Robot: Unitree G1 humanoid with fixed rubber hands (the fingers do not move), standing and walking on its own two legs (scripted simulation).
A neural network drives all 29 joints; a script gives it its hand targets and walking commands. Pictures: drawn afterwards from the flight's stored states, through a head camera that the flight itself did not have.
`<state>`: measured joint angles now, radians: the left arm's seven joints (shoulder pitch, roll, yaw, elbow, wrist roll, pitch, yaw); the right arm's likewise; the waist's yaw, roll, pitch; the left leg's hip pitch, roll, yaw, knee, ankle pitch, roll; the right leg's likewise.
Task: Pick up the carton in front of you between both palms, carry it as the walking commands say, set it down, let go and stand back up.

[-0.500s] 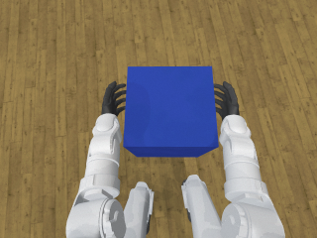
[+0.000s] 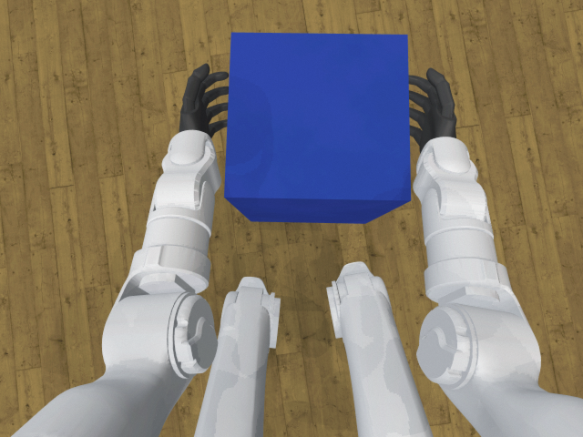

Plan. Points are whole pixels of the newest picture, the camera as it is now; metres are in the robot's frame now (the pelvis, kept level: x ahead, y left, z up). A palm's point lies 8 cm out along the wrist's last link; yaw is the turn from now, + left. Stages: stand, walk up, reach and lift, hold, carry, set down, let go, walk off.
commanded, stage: set down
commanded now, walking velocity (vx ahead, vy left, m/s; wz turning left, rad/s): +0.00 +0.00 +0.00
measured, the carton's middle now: (312, 148) +0.48 -0.05 -0.19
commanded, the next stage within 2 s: none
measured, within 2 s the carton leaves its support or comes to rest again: rests again in 1.72 s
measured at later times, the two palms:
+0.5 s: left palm (232, 139) +0.53 +0.08 -0.26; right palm (407, 148) +0.48 -0.21 -0.26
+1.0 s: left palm (234, 142) +0.53 +0.08 -0.28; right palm (404, 153) +0.48 -0.21 -0.28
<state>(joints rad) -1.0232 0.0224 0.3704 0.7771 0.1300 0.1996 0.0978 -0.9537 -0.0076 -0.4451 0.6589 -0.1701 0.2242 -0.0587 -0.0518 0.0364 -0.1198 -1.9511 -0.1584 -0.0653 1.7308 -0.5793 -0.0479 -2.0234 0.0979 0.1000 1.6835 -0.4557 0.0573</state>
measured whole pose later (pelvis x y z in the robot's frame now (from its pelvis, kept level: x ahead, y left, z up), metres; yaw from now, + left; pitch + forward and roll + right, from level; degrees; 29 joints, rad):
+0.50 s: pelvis -0.02 +0.00 -0.10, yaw +2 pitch +43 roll +1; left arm -1.37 0.15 0.26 0.94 0.05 0.20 0.15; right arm -1.24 -0.14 -0.44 0.76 -0.10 0.23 -0.08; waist -0.09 0.04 0.19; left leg -2.21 -0.21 -0.05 2.07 -0.62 -0.08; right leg -2.27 0.09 0.08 2.02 -0.49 0.08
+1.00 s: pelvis -0.01 +0.01 -0.12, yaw +1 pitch +40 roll -1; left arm -1.41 0.17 0.23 1.05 0.05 0.18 0.15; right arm -1.25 -0.17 -0.48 0.87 -0.11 0.20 -0.03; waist -0.10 0.04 0.23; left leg -2.23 -0.20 -0.04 2.18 -0.65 -0.05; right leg -2.28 0.06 0.06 2.11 -0.53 0.07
